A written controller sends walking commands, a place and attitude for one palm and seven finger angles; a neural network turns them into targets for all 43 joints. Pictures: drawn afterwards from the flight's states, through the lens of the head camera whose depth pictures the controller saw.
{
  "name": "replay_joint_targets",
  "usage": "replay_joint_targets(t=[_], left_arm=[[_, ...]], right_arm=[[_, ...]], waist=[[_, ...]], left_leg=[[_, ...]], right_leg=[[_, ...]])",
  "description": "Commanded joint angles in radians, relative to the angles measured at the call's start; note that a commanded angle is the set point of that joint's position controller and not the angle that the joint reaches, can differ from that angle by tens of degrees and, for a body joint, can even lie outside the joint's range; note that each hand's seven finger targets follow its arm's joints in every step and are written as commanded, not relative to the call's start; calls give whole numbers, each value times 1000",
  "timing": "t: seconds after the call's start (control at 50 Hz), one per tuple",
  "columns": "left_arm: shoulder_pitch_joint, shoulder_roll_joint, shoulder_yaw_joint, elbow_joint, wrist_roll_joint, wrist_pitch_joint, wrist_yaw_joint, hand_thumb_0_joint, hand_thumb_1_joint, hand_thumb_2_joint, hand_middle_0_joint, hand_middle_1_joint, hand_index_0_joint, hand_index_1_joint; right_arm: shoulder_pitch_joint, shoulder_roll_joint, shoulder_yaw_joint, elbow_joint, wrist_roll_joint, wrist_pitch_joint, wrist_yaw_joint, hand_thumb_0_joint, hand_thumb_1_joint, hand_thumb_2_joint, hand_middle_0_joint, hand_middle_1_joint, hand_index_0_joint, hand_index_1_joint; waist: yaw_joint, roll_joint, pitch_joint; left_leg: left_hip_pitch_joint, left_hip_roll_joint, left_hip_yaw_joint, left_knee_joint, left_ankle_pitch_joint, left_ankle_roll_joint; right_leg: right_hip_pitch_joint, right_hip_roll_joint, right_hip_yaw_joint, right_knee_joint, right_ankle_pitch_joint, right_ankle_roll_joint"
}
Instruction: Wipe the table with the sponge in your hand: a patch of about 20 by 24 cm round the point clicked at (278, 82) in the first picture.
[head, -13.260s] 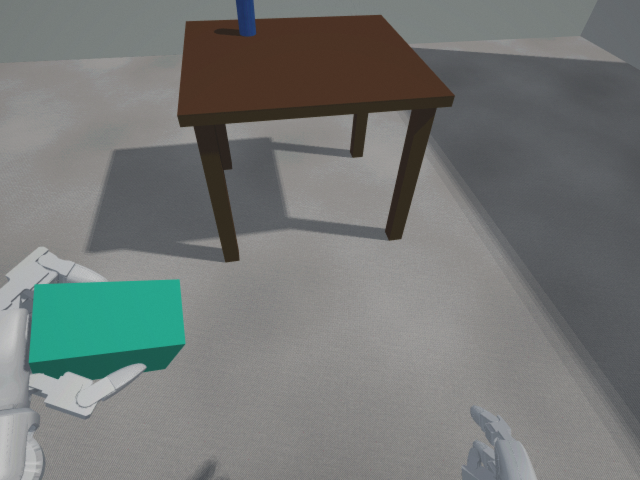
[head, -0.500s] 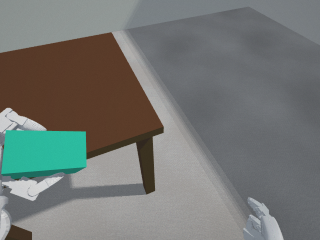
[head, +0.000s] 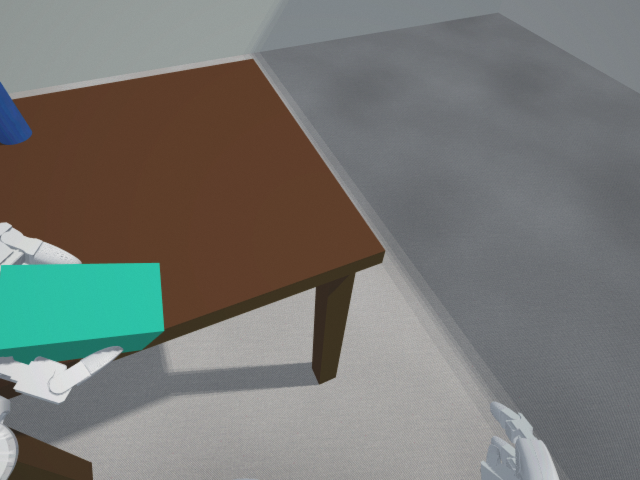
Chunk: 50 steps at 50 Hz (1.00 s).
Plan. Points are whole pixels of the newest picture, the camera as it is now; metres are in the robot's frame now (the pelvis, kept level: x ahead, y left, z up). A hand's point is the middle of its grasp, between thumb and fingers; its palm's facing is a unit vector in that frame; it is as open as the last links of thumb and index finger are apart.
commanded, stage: shuffle to correct the standing spot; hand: left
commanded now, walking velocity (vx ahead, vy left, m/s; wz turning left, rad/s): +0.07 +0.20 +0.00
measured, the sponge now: (106, 313) +0.24 +0.22 +0.14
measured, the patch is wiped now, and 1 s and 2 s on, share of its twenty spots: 0.00 0.00 0.00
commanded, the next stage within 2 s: come to a stop and stand still in 1.88 s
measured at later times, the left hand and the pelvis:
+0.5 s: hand out of the picture +0.17 +0.33 +0.16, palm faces +0.40 -0.84 -0.38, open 10.6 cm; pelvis -0.04 +0.09 +0.02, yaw +0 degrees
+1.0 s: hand out of the picture +0.16 +0.41 +0.17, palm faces +0.40 -0.82 -0.41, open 10.6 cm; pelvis -0.05 +0.16 +0.02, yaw +0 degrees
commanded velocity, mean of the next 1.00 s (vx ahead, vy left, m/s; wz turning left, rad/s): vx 0.15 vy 0.12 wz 0.00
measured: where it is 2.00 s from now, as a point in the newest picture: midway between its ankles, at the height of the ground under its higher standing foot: outside the picture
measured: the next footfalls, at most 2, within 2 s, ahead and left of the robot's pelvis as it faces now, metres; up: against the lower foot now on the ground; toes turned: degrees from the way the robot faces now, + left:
right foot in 0.20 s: +0.02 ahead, -0.04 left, +0.00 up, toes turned -8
left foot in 0.54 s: +0.03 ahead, +0.28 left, +0.00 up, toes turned +3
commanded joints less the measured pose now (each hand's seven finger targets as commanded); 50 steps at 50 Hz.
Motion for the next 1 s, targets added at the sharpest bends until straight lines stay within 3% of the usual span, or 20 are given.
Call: replay_joint_targets(t=[0.0, 0.12, 0.16, 0.2, 0.22, 0.3, 0.4, 0.46, 0.5, 0.52, 0.54, 0.56, 0.6, 0.72, 0.74, 0.76, 0.78, 0.82, 0.88, 0.98], left_arm=[[-66, 188, 78, -395, -9, -104, 19, 0, 100, 1300, -1200, -1600, -1200, -1600], [10, 223, 160, -339, -32, -81, 28, 0, 100, 1300, -1200, -1600, -1200, -1600], [21, 203, 161, -239, -31, -74, 19, 0, 100, 1300, -1200, -1600, -1200, -1600], [0, 213, 166, -118, -35, -60, 15, 0, 100, 1300, -1200, -1600, -1200, -1600], [-20, 152, 123, -70, -47, -55, 7, 0, 100, 1300, -1200, -1600, -1200, -1600], [-10, 147, 94, -34, -22, -68, 3, 0, 100, 1300, -1200, -1600, -1200, -1600], [-127, 155, 44, -216, -3, -79, 20, 0, 100, 1300, -1200, -1600, -1200, -1600], [-149, 199, 71, -372, -2, -78, 33, 0, 100, 1300, -1200, -1600, -1200, -1600], [-139, 218, 103, -420, -2, -90, 35, 0, 100, 1300, -1200, -1600, -1200, -1600], [-123, 225, 119, -446, -2, -95, 33, 0, 100, 1300, -1200, -1600, -1200, -1600], [-99, 233, 123, -423, 11, -94, 32, 0, 100, 1300, -1200, -1600, -1200, -1600], [-52, 226, 132, -345, 8, -96, 23, 0, 100, 1300, -1200, -1600, -1200, -1600], [-8, 219, 167, -318, -14, -92, 21, 0, 100, 1300, -1200, -1600, -1200, -1600], [23, 144, 99, -175, -16, -66, 13, 0, 100, 1300, -1200, -1600, -1200, -1600], [-10, 158, 94, -157, -5, -60, 13, 0, 100, 1300, -1200, -1600, -1200, -1600], [-34, 180, 106, -131, 3, -52, 12, 0, 100, 1300, -1200, -1600, -1200, -1600], [-106, 158, 70, -131, -9, -48, 7, 0, 100, 1300, -1200, -1600, -1200, -1600], [-169, 167, 78, -143, -8, -64, 1, 0, 100, 1300, -1200, -1600, -1200, -1600], [-130, 176, 86, -130, 0, -84, 6, 0, 100, 1300, -1200, -1600, -1200, -1600], [-153, 174, 78, -273, -4, -94, 19, 0, 100, 1300, -1200, -1600, -1200, -1600]], right_arm=[[-70, -110, -26, -165, -14, -92, 4, 0, -900, -900, 200, 300, 200, 300], [-101, -110, 4, -150, -13, -85, 13, 0, -900, -900, 200, 300, 200, 300], [-88, -100, 17, -148, -19, -60, 12, 0, -900, -900, 200, 300, 200, 300], [-68, -92, 8, -167, -19, -27, 23, 0, -900, -900, 200, 300, 200, 300], [-58, -126, -11, -149, -11, -20, 37, 0, -900, -900, 200, 300, 200, 300], [-73, -93, 20, -121, -10, -2, 23, 0, -900, -900, 200, 300, 200, 300], [-115, -72, 10, -142, -17, -39, -7, 0, -900, -900, 200, 300, 200, 300], [-102, -81, -7, -143, -20, -58, -22, 0, -900, -900, 200, 300, 200, 300], [-68, -105, -22, -150, -15, -63, -26, 0, -900, -900, 200, 300, 200, 300], [-69, -139, -35, -164, -9, -68, -26, 0, -900, -900, 200, 300, 200, 300], [-57, -126, -35, -166, -15, -68, -21, 0, -900, -900, 200, 300, 200, 300], [-63, -128, -44, -160, -9, -68, -16, 0, -900, -900, 200, 300, 200, 300], [-76, -109, -34, -143, -8, -66, -11, 0, -900, -900, 200, 300, 200, 300], [-90, -97, 14, -122, -1, -66, -14, 0, -900, -900, 200, 300, 200, 300], [-80, -87, 16, -124, -8, -55, -15, 0, -900, -900, 200, 300, 200, 300], [-77, -83, 10, -128, -15, -40, -10, 0, -900, -900, 200, 300, 200, 300], [-75, -105, 2, -122, -12, -41, -3, 0, -900, -900, 200, 300, 200, 300], [-107, -112, 2, -107, -1, -51, 5, 0, -900, -900, 200, 300, 200, 300], [-97, -81, 28, -95, -16, -34, -10, 0, -900, -900, 200, 300, 200, 300], [-115, -67, 12, -126, -31, -63, -23, 0, -900, -900, 200, 300, 200, 300]], waist=[[-5, 380, -202], [5, 320, -203], [13, 202, -192], [-5, -177, -132], [-8, -197, -124], [-15, -100, -107], [16, -136, -129], [7, -13, -160], [-10, 179, -196], [-9, 376, -194], [-7, 381, -178], [-6, 299, -169], [-9, 357, -183], [-2, 209, -139], [-6, 74, -134], [0, -142, -110], [5, -205, -66], [-11, -140, -70], [-6, -58, -108], [26, -52, -162]], left_leg=[[129, 238, -288, -257, 371, 184], [25, 165, -131, -177, 233, 118], [-121, 133, -130, -98, 39, 72], [-331, -29, -32, 333, -237, -17], [-327, -8, -120, 491, -208, -34], [-317, 58, -121, 498, -52, -33], [-38, 10, 38, 91, -57, 0], [115, -31, 68, -104, -14, -1], [180, 45, -54, -199, -22, 30], [226, 207, -273, -262, 70, 92], [216, 265, -366, -312, 204, 153], [152, 260, -344, -313, 185, 169], [88, 213, -265, -275, 100, 180], [-150, 138, -131, -188, -246, 101], [-243, 82, -99, -53, -300, 71], [-340, -10, -30, 224, -283, 28], [-390, -10, -48, 433, -209, 3], [-368, 29, -107, 513, -101, -8], [-280, 51, -58, 387, -22, -4], [42, -15, 73, -21, 3, 29]], right_leg=[[-108, 77, -48, 301, -160, -32], [109, 105, -118, -120, 55, -35], [284, 55, -69, -344, 222, -55], [265, -319, 494, -528, 271, -217], [200, -356, 511, -543, 271, -226], [184, -206, 158, -432, 448, -175], [101, -152, 84, -457, 251, -149], [90, -116, 61, -391, 126, -126], [54, -24, 0, -169, 88, -78], [-63, 80, -89, 47, 22, -29], [-151, 123, -85, 212, -146, -27], [-154, 121, -72, 292, -153, -38], [-103, 93, -73, 250, -81, -39], [228, 110, -105, -297, 106, -47], [277, 17, 57, -409, -9, -93], [247, -175, 409, -552, -162, -194], [202, -295, 533, -610, -123, -245], [187, -248, 419, -552, 122, -237], [180, -159, 137, -482, 311, -201], [127, -110, 78, -464, 133, -191]])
